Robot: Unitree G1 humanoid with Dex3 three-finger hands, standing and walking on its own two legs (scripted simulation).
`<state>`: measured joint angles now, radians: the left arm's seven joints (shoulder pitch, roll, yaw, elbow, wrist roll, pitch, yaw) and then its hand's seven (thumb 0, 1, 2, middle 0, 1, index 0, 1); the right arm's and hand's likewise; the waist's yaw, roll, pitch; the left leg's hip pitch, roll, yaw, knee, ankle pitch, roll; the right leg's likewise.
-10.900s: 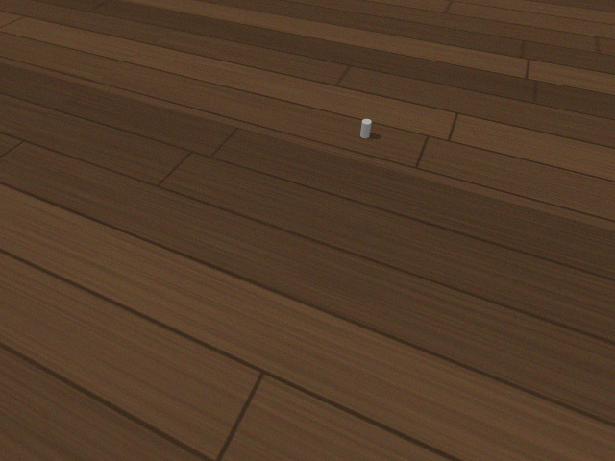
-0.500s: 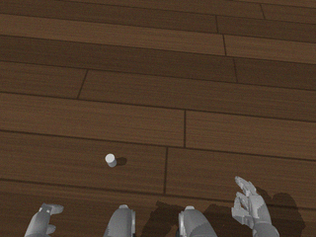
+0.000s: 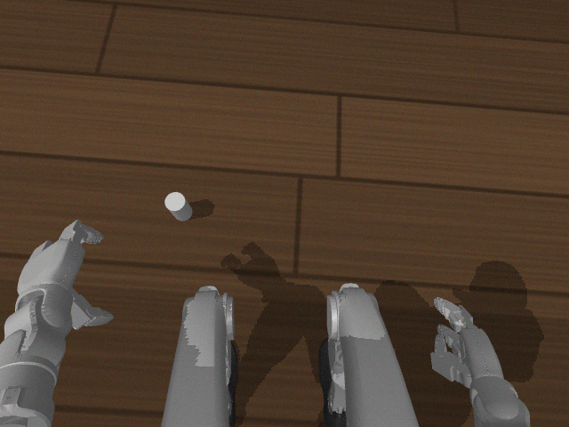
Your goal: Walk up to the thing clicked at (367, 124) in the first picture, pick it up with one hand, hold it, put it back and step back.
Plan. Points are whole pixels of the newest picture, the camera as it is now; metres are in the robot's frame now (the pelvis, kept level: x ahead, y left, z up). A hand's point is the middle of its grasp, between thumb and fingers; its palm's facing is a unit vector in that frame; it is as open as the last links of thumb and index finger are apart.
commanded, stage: rise first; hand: left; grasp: from above
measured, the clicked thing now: (179, 207) +0.54 +0.26 -0.47
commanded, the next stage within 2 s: none
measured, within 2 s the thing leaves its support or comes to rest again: neither
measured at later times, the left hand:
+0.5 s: hand (116, 236) +0.41 +0.32 -0.25, palm faces -0.46 -0.12 -0.88, open 14.0 cm
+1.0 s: hand (130, 220) +0.45 +0.32 -0.31, palm faces -0.45 -0.01 -0.89, open 14.0 cm
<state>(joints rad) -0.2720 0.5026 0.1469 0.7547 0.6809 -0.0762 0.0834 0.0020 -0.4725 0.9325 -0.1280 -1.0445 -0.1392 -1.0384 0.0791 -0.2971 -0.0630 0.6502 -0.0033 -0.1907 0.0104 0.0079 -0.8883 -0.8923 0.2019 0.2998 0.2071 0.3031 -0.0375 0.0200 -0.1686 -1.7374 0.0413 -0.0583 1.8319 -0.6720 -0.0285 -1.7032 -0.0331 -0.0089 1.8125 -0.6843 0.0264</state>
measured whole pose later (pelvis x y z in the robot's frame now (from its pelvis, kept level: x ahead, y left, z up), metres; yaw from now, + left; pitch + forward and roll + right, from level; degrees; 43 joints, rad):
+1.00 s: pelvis -0.03 +0.02 -0.16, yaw -6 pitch +34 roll -9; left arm -0.97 0.84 0.13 1.40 1.31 -0.28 0.31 0.01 -0.51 0.98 -0.07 -1.05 -0.09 -1.03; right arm 0.15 -0.26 0.04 0.72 -0.13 -0.01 0.12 0.00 -0.91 -0.90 0.20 0.30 0.21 0.30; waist -0.22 -0.01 -0.06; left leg -2.29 0.02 -0.14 2.35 -0.67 0.01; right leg -2.19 -0.01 -0.04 2.25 -0.67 0.06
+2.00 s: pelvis -0.02 +0.02 -0.18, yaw -8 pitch +34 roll -11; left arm -1.05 0.95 0.15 1.45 1.31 -0.29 0.30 0.01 -0.47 0.96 -0.15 -1.00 -0.15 -1.00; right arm 0.15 -0.28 0.11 0.70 -0.16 0.02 0.14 0.00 -0.92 -0.90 0.20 0.30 0.21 0.30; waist -0.27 -0.03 0.00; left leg -2.35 0.01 -0.18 2.42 -0.69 0.01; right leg -2.23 0.00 -0.06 2.30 -0.68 0.06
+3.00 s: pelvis -0.03 +0.02 -0.18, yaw -9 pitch +33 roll -12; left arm -1.07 1.00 0.13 1.44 1.31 -0.29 0.25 0.01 -0.31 0.83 -0.32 -0.83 -0.31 -0.84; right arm 0.16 -0.29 0.14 0.64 -0.14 0.03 0.14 0.00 -0.92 -0.90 0.20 0.30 0.21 0.30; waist -0.29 -0.03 0.02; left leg -2.36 0.01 -0.18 2.43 -0.67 0.01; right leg -2.23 0.01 -0.07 2.30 -0.66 0.06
